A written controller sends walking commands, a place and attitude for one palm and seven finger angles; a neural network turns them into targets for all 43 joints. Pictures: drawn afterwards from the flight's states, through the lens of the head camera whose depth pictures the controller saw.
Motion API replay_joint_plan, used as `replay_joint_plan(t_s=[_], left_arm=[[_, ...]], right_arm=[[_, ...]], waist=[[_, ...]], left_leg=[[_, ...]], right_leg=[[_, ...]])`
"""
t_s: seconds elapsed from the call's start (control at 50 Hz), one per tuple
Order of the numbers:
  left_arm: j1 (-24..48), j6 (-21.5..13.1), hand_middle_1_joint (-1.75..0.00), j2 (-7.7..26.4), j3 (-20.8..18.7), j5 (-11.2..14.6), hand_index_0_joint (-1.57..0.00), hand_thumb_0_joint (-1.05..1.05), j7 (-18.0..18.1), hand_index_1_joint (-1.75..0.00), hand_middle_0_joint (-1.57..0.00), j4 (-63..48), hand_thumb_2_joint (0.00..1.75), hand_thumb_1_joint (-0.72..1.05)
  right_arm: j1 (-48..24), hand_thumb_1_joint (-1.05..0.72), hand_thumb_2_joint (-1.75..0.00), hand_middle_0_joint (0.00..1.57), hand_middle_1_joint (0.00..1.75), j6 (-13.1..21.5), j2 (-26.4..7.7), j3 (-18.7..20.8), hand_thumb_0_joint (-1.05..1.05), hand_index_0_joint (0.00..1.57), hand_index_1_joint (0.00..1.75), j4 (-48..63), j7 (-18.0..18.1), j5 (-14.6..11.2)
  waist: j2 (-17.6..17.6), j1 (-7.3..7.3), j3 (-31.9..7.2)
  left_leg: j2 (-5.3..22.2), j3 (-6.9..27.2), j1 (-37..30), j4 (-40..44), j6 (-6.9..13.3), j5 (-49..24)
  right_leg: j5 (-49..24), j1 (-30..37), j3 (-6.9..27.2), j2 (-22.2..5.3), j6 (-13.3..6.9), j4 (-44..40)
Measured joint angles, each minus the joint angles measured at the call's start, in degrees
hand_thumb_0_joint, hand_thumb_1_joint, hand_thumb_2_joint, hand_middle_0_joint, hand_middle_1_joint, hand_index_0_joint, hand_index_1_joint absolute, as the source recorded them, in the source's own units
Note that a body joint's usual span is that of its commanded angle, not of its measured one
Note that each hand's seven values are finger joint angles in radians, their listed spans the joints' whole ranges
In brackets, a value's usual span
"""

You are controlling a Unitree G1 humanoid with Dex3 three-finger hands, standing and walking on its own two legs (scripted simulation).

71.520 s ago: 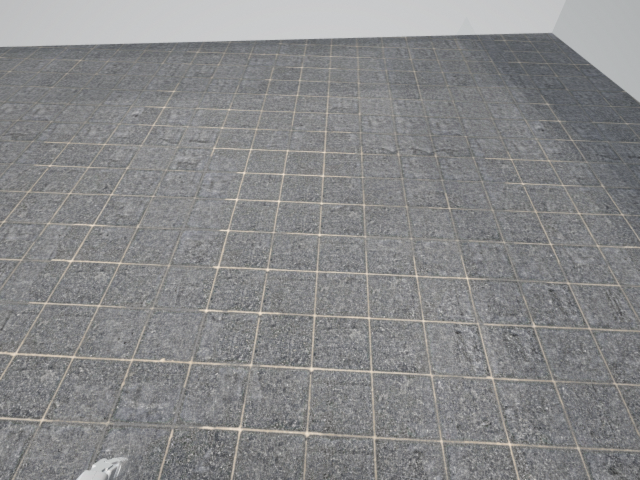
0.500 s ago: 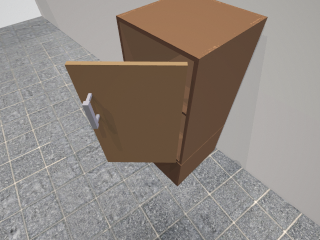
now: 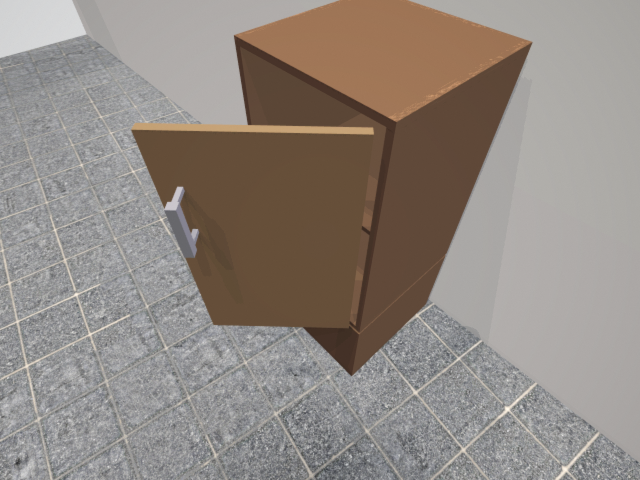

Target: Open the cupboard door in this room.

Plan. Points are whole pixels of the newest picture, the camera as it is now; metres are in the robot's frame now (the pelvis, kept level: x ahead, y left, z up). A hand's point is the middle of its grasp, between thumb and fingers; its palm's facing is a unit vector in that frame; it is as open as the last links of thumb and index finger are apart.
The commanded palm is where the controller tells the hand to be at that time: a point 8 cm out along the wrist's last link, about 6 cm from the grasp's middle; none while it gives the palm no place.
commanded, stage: look again from close up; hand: left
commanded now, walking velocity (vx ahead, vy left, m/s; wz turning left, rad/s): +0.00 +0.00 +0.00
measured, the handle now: (184, 223) +0.51 +0.27 -0.02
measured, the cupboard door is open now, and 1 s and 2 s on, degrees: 46 46 46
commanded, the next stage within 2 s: shuffle to correct the standing spot in 0.22 s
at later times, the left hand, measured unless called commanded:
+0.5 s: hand out of the picture +0.00 +0.19 -0.18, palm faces +0.04 -0.97 -0.22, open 7.3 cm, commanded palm none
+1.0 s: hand out of the picture +0.01 +0.21 -0.18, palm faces -0.02 -0.97 -0.23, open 7.3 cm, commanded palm none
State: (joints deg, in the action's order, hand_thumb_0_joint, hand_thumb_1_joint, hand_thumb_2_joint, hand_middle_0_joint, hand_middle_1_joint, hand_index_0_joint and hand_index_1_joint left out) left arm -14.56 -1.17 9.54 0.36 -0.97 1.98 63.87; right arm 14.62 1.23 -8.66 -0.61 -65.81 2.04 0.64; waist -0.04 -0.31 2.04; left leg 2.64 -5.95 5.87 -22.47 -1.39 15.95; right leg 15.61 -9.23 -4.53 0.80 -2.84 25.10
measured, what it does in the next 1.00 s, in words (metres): stands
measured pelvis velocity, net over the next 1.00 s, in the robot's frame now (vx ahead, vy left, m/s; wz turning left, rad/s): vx -0.01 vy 0.03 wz -0.02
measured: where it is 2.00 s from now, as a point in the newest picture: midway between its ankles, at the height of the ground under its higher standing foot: outside the picture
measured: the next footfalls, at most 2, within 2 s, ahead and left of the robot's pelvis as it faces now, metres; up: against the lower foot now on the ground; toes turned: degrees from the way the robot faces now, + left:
none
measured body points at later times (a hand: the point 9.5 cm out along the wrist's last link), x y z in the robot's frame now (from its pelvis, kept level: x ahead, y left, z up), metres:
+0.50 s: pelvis -0.01 +0.01 +0.00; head +0.01 +0.00 +0.45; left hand +0.00 +0.24 -0.16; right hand -0.01 -0.21 -0.16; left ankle -0.04 +0.13 -0.74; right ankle -0.02 -0.08 -0.74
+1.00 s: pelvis -0.01 +0.03 -0.01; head +0.00 +0.01 +0.44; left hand +0.01 +0.26 -0.16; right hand -0.02 -0.19 -0.18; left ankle -0.04 +0.13 -0.74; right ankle -0.02 -0.06 -0.74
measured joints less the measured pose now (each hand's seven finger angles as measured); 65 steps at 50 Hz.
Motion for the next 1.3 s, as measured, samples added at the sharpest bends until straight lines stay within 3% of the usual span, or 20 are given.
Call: replay_joint_plan(t_s=[0.46, 0.52, 0.58, 0.62, 0.68, 0.82, 0.9, 0.98, 1.06, 1.3], left_arm=[[0.0, 0.3, -0.3, -0.1, -0.4, -0.1, -0.21, 0.0, 0.3, -0.3, -0.2, -0.7, 0.9, 0.91], [0.1, 0.3, -0.3, -0.5, -0.6, -0.1, -0.21, 0.0, 0.9, -0.3, -0.2, -1.4, 0.9, 0.91], [-0.9, -0.4, -0.3, -1.1, -0.2, -0.5, -0.21, 0.0, 1.3, -0.3, -0.2, -3.0, 0.9, 0.91], [-1.2, -0.2, -0.3, -1.1, -0.1, -0.4, -0.21, 0.0, 1.1, -0.3, -0.2, -3.2, 0.9, 0.91], [-1.2, 0.9, -0.3, -0.8, -0.1, -0.3, -0.21, 0.0, 0.7, -0.3, -0.2, -2.9, 0.9, 0.91], [-2.1, 2.2, -0.3, 0.2, -0.6, -1.1, -0.2, 0.0, -0.9, -0.3, -0.19, -3.8, 0.9, 0.91], [-2.2, 2.3, -0.3, 0.3, -1.1, -1.0, -0.2, 0.0, -1.4, -0.3, -0.19, -4.0, 0.9, 0.91], [-1.9, 1.2, -0.3, -0.7, -0.8, -0.5, -0.2, 0.0, -1.0, -0.3, -0.19, -3.7, 0.9, 0.91], [-1.5, 0.6, -0.3, -1.1, -0.2, -0.1, -0.2, 0.01, -0.2, -0.3, -0.19, -2.5, 0.9, 0.92], [0.1, 0.2, -0.3, -0.6, 0.1, 0.2, -0.21, 0.01, 0.2, -0.3, -0.2, -0.7, 0.9, 0.94]], right_arm=[[0.3, -0.91, -0.9, 0.19, 0.3, -0.6, 0.0, 0.4, 0.0, 0.2, 0.3, 0.8, -0.1, 0.0], [0.1, -0.91, -0.9, 0.19, 0.3, -1.4, -0.4, 0.8, 0.0, 0.2, 0.3, 2.0, -0.2, -0.1], [-0.5, -0.91, -0.9, 0.19, 0.3, -2.1, -1.5, 1.4, 0.0, 0.2, 0.3, 5.4, -0.8, -0.5], [-0.3, -0.92, -0.9, 0.19, 0.3, -1.4, -1.9, 1.6, 0.0, 0.2, 0.3, 6.8, -0.9, -0.3], [0.7, -0.93, -0.9, 0.19, 0.3, -0.7, -1.8, 1.2, 0.01, 0.2, 0.3, 7.4, -0.9, 0.3], [3.1, -0.93, -0.9, 0.19, 0.3, -1.0, -1.0, 0.4, 0.01, 0.2, 0.3, 7.7, -0.8, 1.1], [3.5, -0.92, -0.9, 0.2, 0.3, -0.9, -0.7, 0.4, 0.0, 0.2, 0.3, 7.2, -0.2, 1.0], [3.3, -0.92, -0.9, 0.2, 0.3, -1.0, -1.1, 0.4, 0.0, 0.2, 0.3, 5.9, 0.0, 0.6], [2.5, -0.91, -0.9, 0.19, 0.3, -0.9, -0.6, 0.2, 0.0, 0.2, 0.3, 4.3, 0.0, 0.3], [0.4, -0.92, -0.9, 0.19, 0.3, -0.3, 0.2, -0.2, 0.01, 0.2, 0.3, 1.0, 0.2, 0.1]], waist=[[-0.4, -0.4, 0.2], [0.2, -0.6, 0.4], [2.0, 0.1, 0.6], [2.5, 0.77, 0.7], [2.0, 0.74, -0.2], [1.1, 0.71, -1.9], [1.1, 0.77, -1.2], [2.6, 1.06, -0.7], [1.8, 1.52, -0.6], [0.9, 0.48, 0.3]], left_leg=[[-0.6, 0.0, 1.4, -0.6, 0.5, -0.6], [-0.6, 0.0, 3.3, -3.7, 0.6, 0.2], [-0.3, 2.0, 7.5, -10.7, 0.8, 5.1], [-0.5, 2.3, 7.4, -9.7, 1.4, 1.7], [-1.7, 1.5, 6.8, -10.2, 2.7, 2.7], [-3.4, 0.0, 6.4, -8.7, 3.9, 2.8], [-3.2, -0.9, 6.9, -9.9, 3.5, 3.8], [-1.9, -0.1, 7.0, -10.8, 2.5, 4.7], [-1.7, 0.6, 5.9, -9.1, 1.8, 4.1], [-1.2, 1.1, 2.6, -3.9, 0.9, 2.1]], right_leg=[[-0.6, -1.4, 0.0, -0.7, 0.4, 0.7], [-0.3, -2.6, 0.1, -1.0, 0.7, 2.2], [-0.3, -4.4, 0.0, -0.5, 1.1, 3.8], [0.5, -5.0, 0.0, -0.8, 1.6, 5.7], [1.3, -4.9, 0.8, -2.0, 2.3, 6.9], [6.0, -7.2, 3.0, -2.6, 1.1, 10.9], [3.1, -7.8, 2.8, -1.9, 1.1, 10.9], [3.6, -6.9, 2.0, -0.7, 0.8, 10.1], [3.4, -5.6, 1.3, -0.3, 0.2, 8.3], [1.9, -2.3, 0.8, 0.5, -0.3, 3.5]])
